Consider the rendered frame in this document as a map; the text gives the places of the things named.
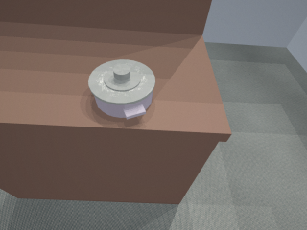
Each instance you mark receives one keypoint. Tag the table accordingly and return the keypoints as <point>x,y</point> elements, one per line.
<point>57,144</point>

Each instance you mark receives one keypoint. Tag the lid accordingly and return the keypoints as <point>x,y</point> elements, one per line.
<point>136,88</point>

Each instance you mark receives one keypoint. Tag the pot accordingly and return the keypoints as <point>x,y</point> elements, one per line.
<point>127,111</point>

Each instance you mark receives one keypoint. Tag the knob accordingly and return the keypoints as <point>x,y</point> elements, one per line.
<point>121,72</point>

